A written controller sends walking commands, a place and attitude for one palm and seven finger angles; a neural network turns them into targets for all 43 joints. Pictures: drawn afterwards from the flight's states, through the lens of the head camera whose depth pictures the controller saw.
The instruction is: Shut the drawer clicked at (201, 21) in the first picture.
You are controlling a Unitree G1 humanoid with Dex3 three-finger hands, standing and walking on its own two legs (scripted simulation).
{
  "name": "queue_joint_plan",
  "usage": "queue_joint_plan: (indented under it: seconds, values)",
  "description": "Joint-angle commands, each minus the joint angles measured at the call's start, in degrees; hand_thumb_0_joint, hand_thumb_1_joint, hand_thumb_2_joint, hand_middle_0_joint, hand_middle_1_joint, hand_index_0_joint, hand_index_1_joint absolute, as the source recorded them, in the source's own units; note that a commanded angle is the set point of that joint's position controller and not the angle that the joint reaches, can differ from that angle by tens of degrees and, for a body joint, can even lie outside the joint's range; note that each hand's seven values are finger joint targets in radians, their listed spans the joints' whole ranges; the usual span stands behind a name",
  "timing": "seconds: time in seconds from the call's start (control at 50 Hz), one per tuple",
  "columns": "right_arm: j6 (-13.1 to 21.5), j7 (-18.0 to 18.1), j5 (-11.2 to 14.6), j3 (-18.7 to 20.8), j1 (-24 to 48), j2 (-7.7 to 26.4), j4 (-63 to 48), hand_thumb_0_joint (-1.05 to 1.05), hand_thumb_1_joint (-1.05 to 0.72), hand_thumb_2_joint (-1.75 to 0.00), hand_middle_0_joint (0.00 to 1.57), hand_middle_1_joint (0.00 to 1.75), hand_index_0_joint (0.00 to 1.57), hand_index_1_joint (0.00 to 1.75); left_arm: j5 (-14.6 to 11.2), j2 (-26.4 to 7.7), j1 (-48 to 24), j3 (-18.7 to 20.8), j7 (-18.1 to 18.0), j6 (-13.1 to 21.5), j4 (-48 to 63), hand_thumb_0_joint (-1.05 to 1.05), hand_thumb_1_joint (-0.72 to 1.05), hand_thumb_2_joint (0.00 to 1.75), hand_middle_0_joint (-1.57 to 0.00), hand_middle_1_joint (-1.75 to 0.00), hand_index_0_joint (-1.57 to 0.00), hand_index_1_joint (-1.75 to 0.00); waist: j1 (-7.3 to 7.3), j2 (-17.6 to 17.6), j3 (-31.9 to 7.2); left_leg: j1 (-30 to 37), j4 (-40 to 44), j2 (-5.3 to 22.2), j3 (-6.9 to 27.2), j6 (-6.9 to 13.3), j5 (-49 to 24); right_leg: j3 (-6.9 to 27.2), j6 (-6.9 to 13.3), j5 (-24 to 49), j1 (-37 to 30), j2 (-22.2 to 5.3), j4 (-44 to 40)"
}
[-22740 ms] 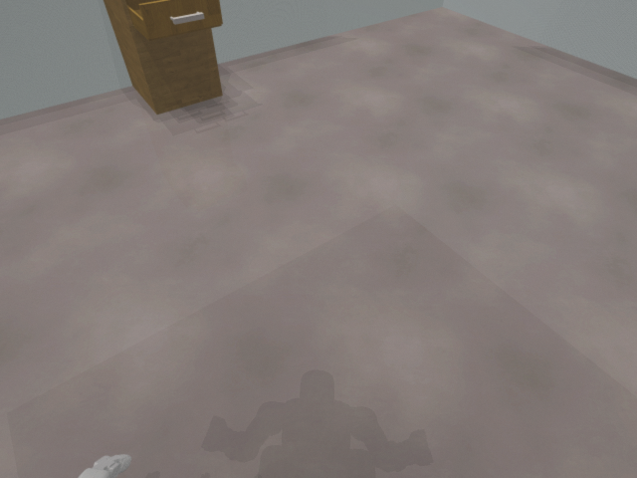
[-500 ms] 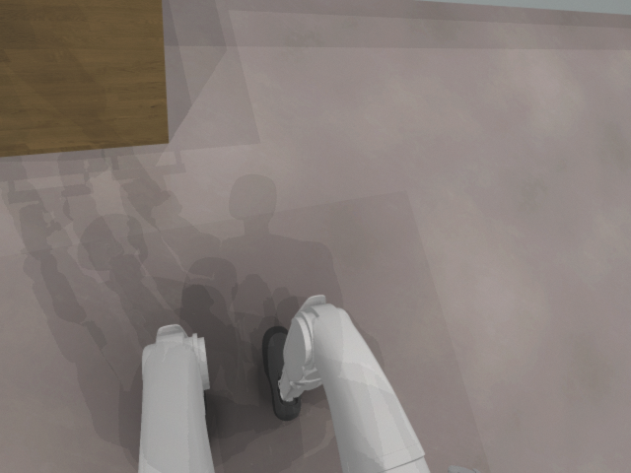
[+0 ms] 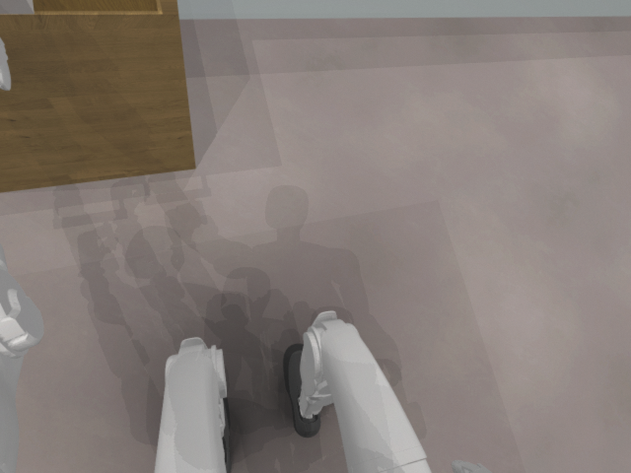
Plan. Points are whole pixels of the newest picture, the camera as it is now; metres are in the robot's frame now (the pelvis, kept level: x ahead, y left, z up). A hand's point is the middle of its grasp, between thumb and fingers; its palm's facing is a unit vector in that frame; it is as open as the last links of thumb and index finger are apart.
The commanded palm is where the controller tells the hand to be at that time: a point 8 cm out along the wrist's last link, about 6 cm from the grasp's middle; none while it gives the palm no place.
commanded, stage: draw the hand back to the body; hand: left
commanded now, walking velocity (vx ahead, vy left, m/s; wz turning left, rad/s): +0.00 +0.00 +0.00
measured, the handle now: out of the picture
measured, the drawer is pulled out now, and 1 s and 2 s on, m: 0.00 0.00 0.00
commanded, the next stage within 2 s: step back with the hand held close in 1.44 s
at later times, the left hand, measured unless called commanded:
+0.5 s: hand out of the picture +0.43 +0.27 +0.16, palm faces +0.20 -0.98 -0.06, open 3.2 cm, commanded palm +0.40 +0.30 +0.16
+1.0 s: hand out of the picture +0.32 +0.25 +0.29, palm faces +0.39 -0.85 -0.34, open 3.2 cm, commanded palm +0.26 +0.29 +0.32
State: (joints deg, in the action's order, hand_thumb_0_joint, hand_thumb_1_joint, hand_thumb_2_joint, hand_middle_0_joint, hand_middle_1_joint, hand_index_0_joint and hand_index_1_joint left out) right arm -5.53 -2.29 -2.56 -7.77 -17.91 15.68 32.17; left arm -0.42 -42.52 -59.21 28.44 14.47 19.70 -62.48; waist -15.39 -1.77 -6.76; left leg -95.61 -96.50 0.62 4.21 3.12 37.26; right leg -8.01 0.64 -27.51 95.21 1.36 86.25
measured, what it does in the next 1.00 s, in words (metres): rises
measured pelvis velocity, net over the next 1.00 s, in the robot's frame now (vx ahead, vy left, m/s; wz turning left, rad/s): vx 0.10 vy -0.01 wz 0.11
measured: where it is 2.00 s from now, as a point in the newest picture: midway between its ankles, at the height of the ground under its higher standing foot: (261, 427)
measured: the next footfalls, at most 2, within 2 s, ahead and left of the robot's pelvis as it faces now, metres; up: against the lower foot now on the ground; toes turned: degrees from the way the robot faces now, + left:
none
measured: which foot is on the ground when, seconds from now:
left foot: down 0.00-1.00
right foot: down 0.00-1.00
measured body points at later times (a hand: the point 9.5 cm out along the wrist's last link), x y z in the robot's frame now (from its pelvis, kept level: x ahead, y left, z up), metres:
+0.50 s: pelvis +0.06 +0.00 +0.12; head +0.17 +0.04 +0.55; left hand +0.41 +0.32 +0.16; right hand +0.20 -0.24 +0.02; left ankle +0.04 +0.09 -0.53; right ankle +0.10 -0.12 -0.52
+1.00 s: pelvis +0.10 -0.01 +0.20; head +0.11 -0.03 +0.65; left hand +0.30 +0.30 +0.31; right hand +0.30 -0.21 +0.11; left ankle +0.04 +0.09 -0.52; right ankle +0.10 -0.12 -0.52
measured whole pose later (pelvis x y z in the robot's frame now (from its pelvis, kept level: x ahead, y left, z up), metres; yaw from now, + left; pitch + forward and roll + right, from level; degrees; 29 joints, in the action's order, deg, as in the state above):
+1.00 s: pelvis +0.10 -0.01 +0.20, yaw +6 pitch +4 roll -1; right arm 1.1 4.7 2.8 -3.3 -13.7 12.9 29.8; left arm -4.8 -19.0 16.4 10.8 -6.7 1.7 6.7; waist 0.6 -4.1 -3.8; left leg -16.7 -37.1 -1.3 1.3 1.7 23.9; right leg -3.0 1.0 -19.5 19.7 0.8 35.6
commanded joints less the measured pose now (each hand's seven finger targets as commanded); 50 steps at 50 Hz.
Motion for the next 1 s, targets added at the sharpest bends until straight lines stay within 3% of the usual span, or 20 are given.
queue_joint_plan:
  seconds: [0.0,0.04,0.12,0.16,0.22,0.28,0.34,0.4,0.44,0.46,0.52,0.54,0.56,0.58,0.62,0.64,0.74,0.86,0.94,0.98]
  values:
    - [-0.4,1.3,-0.3,5.1,-11.8,13.1,-1.3,0.0,-0.9,-0.9,0.2,0.3,0.2,0.3,-1.7,-16.6,-20.8,3.8,-1.4,5.0,11.8,0.0,0.9,0.9,-1.4,-1.6,-1.4,-1.6,0.71,-14.9,-35.3,24.8,13.2,1.5,3.8,-1.2,-20.8,3.9,1.2,7.2,-21.3,1.2,-6.6]
    - [-0.3,1.2,-0.3,5.3,-11.6,12.8,-1.5,0.0,-0.9,-0.9,0.2,0.3,0.2,0.3,-1.9,-16.0,-20.0,3.9,-1.0,6.1,12.9,0.0,0.9,0.9,-1.4,-1.6,-1.4,-1.6,1.12,-15.7,-36.5,25.9,12.7,1.5,3.6,-1.3,-23.6,4.2,1.2,8.9,-21.8,1.0,-6.3]
    - [-1.1,0.2,1.3,7.5,-10.4,12.9,-5.5,0.0,-0.9,-0.9,0.2,0.3,0.2,0.3,-5.2,-15.8,-6.0,6.2,0.3,5.4,32.9,0.0,0.9,0.9,-1.4,-1.6,-1.4,-1.6,7.94,-21.6,-52.9,44.8,18.4,1.9,4.5,-4.1,-38.4,4.3,1.4,15.6,-31.0,1.1,-9.7]
    - [-1.1,-0.3,2.5,8.3,-9.8,12.4,-6.4,0.0,-0.9,-0.9,0.2,0.3,0.2,0.3,-7.3,-10.8,1.8,3.3,0.8,2.5,39.6,0.0,0.9,0.9,-1.4,-1.6,-1.4,-1.6,8.42,-21.0,-53.4,51.5,21.2,2.5,5.4,-4.9,-44.7,3.8,1.2,17.5,-32.7,1.2,-12.5]
    - [0.1,0.1,4.3,8.9,-7.8,11.6,-6.9,0.0,-0.9,-0.9,0.2,0.3,0.2,0.3,-10.7,-5.6,10.9,1.4,0.6,-2.7,46.0,0.0,0.9,0.9,-1.4,-1.6,-1.4,-1.6,8.12,-13.9,-46.6,49.9,25.4,2.3,4.2,-3.5,-39.6,3.8,0.5,17.9,-38.5,1.3,-17.8]
    - [2.3,1.3,5.3,8.9,-6.0,10.4,-6.6,0.0,-0.9,-0.9,0.2,0.3,0.2,0.3,-13.0,-2.9,17.7,2.0,-1.6,-4.9,48.3,0.0,0.9,0.9,-1.4,-1.6,-1.4,-1.6,8.5,-9.3,-39.9,46.7,29.2,1.7,2.2,-2.4,-33.8,4.4,0.0,18.2,-44.3,1.2,-21.7]
    - [4.7,2.2,5.3,8.8,-4.4,9.2,-5.7,0.0,-0.9,-0.9,0.2,0.3,0.2,0.3,-13.4,4.5,20.5,-3.4,-3.8,-3.6,49.8,0.0,0.9,0.9,-1.4,-1.6,-1.4,-1.6,7.74,-9.5,-31.9,48.4,33.1,1.3,1.1,-2.4,-30.0,4.2,-0.1,16.1,-44.8,1.1,-25.3]
    - [6.0,2.9,5.1,9.1,-4.2,8.7,-5.5,0.0,-0.9,-0.9,0.2,0.3,0.2,0.3,-13.0,9.1,26.0,-7.5,-4.5,-1.7,47.0,0.0,0.9,0.9,-1.4,-1.6,-1.4,-1.6,7.76,-6.2,-24.4,49.6,37.0,0.8,0.2,-2.5,-26.5,4.0,0.0,14.0,-47.2,1.2,-28.8]
    - [6.6,3.2,5.1,9.2,-3.5,8.5,-6.0,0.0,-0.9,-0.9,0.2,0.3,0.2,0.3,-12.4,12.4,27.5,-11.4,-4.0,-0.6,47.3,0.0,0.9,0.9,-1.4,-1.6,-1.4,-1.6,7.98,-8.2,-21.7,52.6,39.2,0.4,-0.1,-2.8,-27.0,3.9,0.4,14.1,-48.2,0.9,-30.7]
    - [6.6,3.3,5.1,9.2,-3.4,8.4,-6.2,0.0,-0.9,-0.9,0.2,0.3,0.2,0.3,-12.4,13.1,30.1,-11.8,-3.5,-0.7,45.9,0.0,0.9,0.9,-1.4,-1.6,-1.4,-1.6,8.64,-6.9,-19.9,53.2,40.5,0.3,-0.1,-2.9,-27.0,3.7,0.5,14.1,-49.7,0.9,-31.8]
    - [6.7,4.0,5.5,9.3,-1.7,8.5,-8.4,0.0,-0.9,-0.9,0.2,0.3,0.2,0.3,-13.6,11.4,34.6,-10.3,-2.4,-0.6,48.3,0.0,0.9,0.9,-1.4,-1.6,-1.4,-1.6,10.19,-4.4,-18.7,54.6,43.5,-0.2,-0.9,-2.5,-26.6,4.1,0.6,15.7,-56.2,0.6,-34.6]
    - [6.7,4.2,5.6,9.3,-1.2,8.4,-9.1,0.0,-0.9,-0.9,0.2,0.3,0.2,0.3,-13.9,10.3,36.8,-9.4,-2.4,-0.4,50.3,0.0,0.9,0.9,-1.4,-1.6,-1.4,-1.6,11.2,-6.5,-19.0,56.4,44.4,-0.2,-1.0,-2.6,-29.4,4.2,0.9,17.6,-58.0,0.4,-35.0]
    - [4.6,4.5,5.5,9.8,0.7,7.3,-10.6,0.0,-0.9,-0.9,0.2,0.3,0.2,0.3,-5.8,4.3,41.2,-10.1,-9.1,-5.0,50.7,0.0,0.9,0.9,-1.4,-1.6,-1.4,-1.6,14.83,-8.0,-24.4,64.1,48.7,-0.5,-0.7,-3.2,-33.5,6.3,2.0,17.9,-63.6,-1.3,-37.1]
    - [4.2,5.0,5.4,9.7,1.3,5.9,-12.7,0.0,-0.9,-0.9,0.2,0.3,0.2,0.3,-5.7,8.7,41.7,-12.2,-12.5,-7.0,57.6,0.0,0.9,0.9,-1.4,-1.6,-1.4,-1.6,13.59,-9.6,-22.8,67.6,50.2,-0.2,-0.5,-4.0,-37.5,5.8,1.8,20.0,-63.9,-1.4,-38.4]
    - [4.5,5.7,5.2,9.3,2.7,5.2,-13.8,0.0,-0.9,-0.9,0.2,0.3,0.2,0.3,-5.1,10.3,48.7,-12.9,-16.0,-9.3,64.2,0.0,0.9,0.9,-1.4,-1.6,-1.4,-1.6,14.44,-10.8,-21.2,70.6,51.5,0.5,-0.4,-4.6,-41.9,5.6,1.5,21.9,-66.3,-1.8,-39.9]
    - [4.5,6.1,5.1,9.0,2.9,5.3,-13.9,0.0,-0.9,-0.9,0.2,0.3,0.2,0.3,-4.8,7.8,50.7,-11.0,-17.6,-10.3,66.3,0.0,0.9,0.9,-1.4,-1.6,-1.4,-1.6,14.72,-9.2,-21.1,71.4,52.2,0.9,0.1,-4.5,-43.4,5.4,1.6,22.9,-67.9,-1.6,-40.6]
    - [5.7,8.1,5.1,8.2,5.9,4.9,-13.7,0.0,-0.9,-0.9,0.2,0.3,0.2,0.3,-4.1,9.6,52.7,-12.4,-22.2,-13.5,71.8,0.0,0.9,0.9,-1.4,-1.6,-1.4,-1.6,13.32,-0.9,-11.4,70.1,57.9,1.1,-1.1,-2.3,-33.8,6.0,1.1,22.7,-76.1,-2.0,-46.7]
    - [8.3,8.2,5.3,7.6,7.7,4.0,-12.0,0.0,-0.9,-0.9,0.2,0.3,0.2,0.3,-4.3,14.6,64.7,-14.4,-22.3,-15.0,76.3,0.0,0.9,0.9,-1.4,-1.6,-1.4,-1.6,15.11,-2.6,-6.9,78.0,63.2,1.0,-1.7,-2.3,-37.6,5.8,1.1,25.4,-81.5,-2.3,-52.2]
    - [10.1,7.6,5.0,7.4,9.3,3.8,-11.3,0.0,-0.9,-0.9,0.2,0.3,0.2,0.3,-4.7,13.2,71.3,-11.8,-21.8,-14.9,82.3,0.0,0.9,0.9,-1.4,-1.6,-1.4,-1.6,16.25,0.2,-3.9,79.9,65.9,0.8,-1.8,-2.2,-37.7,5.6,1.0,27.3,-84.9,-2.2,-55.4]
    - [11.0,7.4,4.7,7.3,9.5,3.2,-11.1,0.0,-0.9,-0.9,0.2,0.3,0.2,0.3,-4.8,12.1,73.2,-9.8,-21.6,-14.4,87.5,0.0,0.9,0.9,-1.4,-1.6,-1.4,-1.6,16.7,-1.2,-4.7,81.8,67.2,0.6,-2.1,-2.2,-40.3,5.7,1.1,29.9,-87.9,-2.5,-56.3]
